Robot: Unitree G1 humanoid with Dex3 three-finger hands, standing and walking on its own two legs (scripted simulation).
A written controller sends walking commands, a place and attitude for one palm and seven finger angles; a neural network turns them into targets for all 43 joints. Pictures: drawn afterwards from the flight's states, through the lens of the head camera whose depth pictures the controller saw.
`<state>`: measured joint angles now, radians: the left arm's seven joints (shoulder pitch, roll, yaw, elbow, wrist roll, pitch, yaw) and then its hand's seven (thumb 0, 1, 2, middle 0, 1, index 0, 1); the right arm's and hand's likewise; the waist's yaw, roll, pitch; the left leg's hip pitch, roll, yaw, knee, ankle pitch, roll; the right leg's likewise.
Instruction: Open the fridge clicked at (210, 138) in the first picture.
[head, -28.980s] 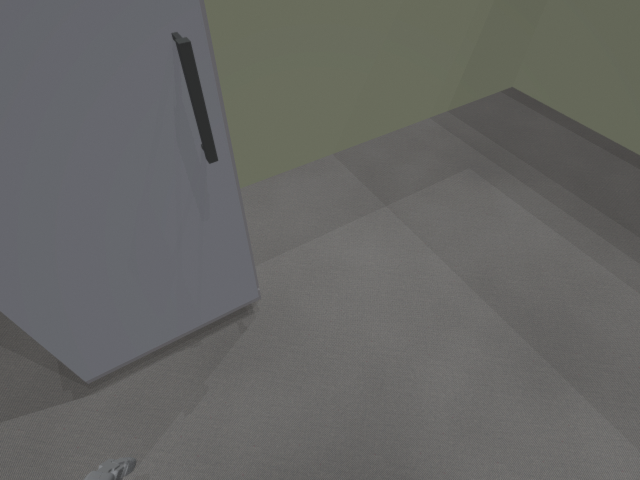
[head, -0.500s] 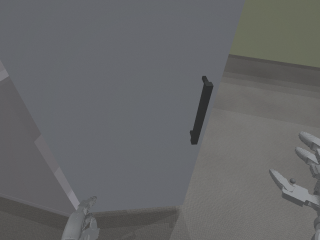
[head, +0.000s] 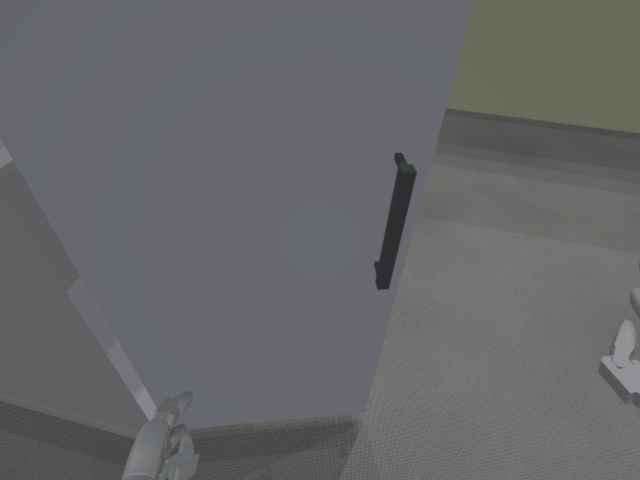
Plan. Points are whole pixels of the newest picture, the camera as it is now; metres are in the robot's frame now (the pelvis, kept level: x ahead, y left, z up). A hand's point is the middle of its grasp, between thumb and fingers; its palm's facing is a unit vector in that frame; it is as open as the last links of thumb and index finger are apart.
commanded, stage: draw the hand back to the body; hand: right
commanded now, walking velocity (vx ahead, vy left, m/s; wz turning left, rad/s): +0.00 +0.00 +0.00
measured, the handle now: (390, 226) +0.47 -0.12 +0.08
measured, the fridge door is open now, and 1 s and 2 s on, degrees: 70 70 70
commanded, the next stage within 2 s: step back with the hand held close in 0.04 s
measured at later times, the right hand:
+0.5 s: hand (618, 385) +0.17 -0.27 +0.15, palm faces +0.39 +0.79 -0.47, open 7.4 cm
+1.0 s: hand out of the picture +0.10 -0.29 +0.16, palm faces +0.50 +0.72 -0.48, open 7.4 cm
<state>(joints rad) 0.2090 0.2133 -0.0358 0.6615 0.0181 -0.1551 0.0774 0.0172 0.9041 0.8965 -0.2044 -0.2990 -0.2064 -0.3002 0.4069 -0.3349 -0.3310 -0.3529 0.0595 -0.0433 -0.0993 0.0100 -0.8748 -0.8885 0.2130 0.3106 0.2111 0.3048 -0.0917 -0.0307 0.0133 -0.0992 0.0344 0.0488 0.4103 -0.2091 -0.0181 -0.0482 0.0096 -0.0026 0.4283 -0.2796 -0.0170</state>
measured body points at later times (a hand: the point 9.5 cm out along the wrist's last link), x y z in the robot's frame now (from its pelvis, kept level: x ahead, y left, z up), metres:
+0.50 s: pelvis -0.03 -0.01 +0.00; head -0.03 -0.01 +0.45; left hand +0.15 +0.23 -0.08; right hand +0.14 -0.31 +0.18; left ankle +0.01 +0.13 -0.74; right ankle -0.02 -0.11 -0.74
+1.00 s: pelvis -0.09 -0.01 -0.02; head -0.08 -0.03 +0.43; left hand +0.08 +0.22 -0.09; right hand +0.07 -0.33 +0.18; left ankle -0.03 +0.13 -0.74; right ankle -0.02 -0.11 -0.74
